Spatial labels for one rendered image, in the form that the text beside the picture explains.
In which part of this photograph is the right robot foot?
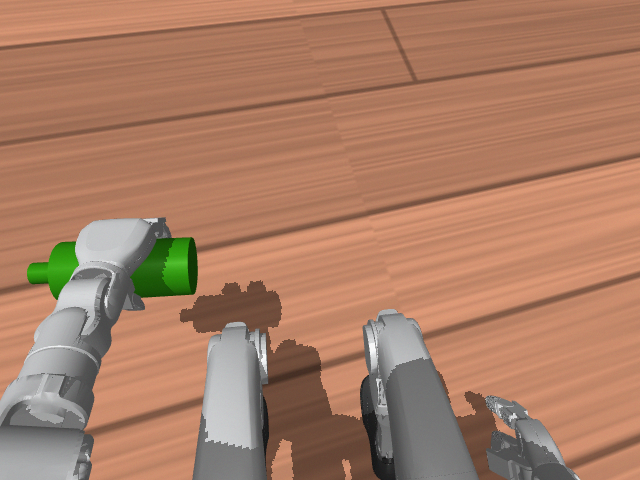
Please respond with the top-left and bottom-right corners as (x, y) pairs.
(360, 375), (396, 480)

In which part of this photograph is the bottle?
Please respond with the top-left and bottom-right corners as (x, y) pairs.
(27, 237), (198, 300)

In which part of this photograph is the left robot arm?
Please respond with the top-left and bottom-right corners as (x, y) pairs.
(0, 262), (130, 480)

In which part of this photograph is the left robot hand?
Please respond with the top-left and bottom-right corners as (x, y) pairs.
(75, 217), (172, 311)

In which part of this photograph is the right robot hand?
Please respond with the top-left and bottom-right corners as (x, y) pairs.
(485, 395), (566, 480)

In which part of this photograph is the right robot arm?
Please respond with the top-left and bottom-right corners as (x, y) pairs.
(531, 463), (580, 480)

